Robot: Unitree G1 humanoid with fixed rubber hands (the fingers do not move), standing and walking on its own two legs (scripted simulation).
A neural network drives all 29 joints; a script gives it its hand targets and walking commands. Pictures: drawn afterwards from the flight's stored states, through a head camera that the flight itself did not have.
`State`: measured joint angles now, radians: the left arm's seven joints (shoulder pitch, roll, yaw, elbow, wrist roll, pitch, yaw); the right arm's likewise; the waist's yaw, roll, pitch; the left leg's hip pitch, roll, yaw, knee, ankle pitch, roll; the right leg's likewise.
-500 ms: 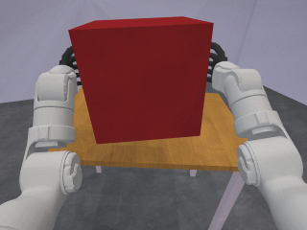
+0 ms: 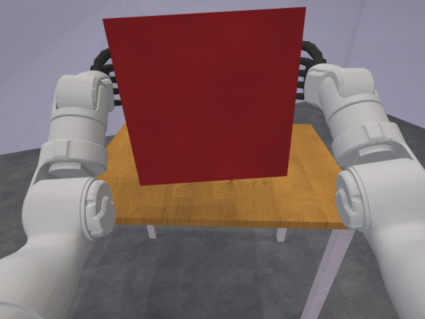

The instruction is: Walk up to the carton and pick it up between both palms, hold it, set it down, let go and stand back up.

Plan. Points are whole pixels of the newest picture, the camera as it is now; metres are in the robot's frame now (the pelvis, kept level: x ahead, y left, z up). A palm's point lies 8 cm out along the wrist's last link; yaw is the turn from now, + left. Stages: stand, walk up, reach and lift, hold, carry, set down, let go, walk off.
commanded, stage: hold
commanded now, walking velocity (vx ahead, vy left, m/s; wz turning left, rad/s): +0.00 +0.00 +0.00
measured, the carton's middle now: (207, 90) +0.46 +0.00 +0.31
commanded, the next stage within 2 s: none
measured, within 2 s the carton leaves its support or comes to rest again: neither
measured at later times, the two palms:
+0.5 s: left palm (99, 104) +0.39 +0.20 +0.31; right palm (299, 82) +0.39 -0.16 +0.35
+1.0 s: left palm (104, 98) +0.38 +0.19 +0.32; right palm (306, 87) +0.39 -0.17 +0.34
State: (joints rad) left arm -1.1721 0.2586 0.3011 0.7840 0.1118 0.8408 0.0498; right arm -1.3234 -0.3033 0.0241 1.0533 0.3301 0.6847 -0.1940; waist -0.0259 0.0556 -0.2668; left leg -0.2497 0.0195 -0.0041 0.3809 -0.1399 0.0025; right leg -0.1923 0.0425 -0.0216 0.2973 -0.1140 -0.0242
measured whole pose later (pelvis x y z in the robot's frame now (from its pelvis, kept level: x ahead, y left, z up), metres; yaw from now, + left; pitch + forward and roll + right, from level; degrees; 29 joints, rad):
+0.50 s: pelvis +0.02 +0.00 +0.00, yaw +1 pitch +0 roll -2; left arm -1.01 0.25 0.24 0.57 0.08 0.88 0.06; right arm -1.21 -0.30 0.07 0.91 0.42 0.69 -0.23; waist -0.07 0.00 -0.25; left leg -0.21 0.01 -0.04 0.39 -0.18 0.00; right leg -0.12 0.05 -0.03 0.26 -0.13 -0.02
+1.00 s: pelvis +0.02 +0.00 +0.00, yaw +0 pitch -1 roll -2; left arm -1.01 0.23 0.29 0.55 0.10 0.90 0.05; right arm -1.18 -0.31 0.10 0.84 0.41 0.74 -0.24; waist -0.05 0.05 -0.26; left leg -0.20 0.02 -0.03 0.40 -0.19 0.00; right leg -0.12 0.06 -0.01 0.28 -0.14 -0.02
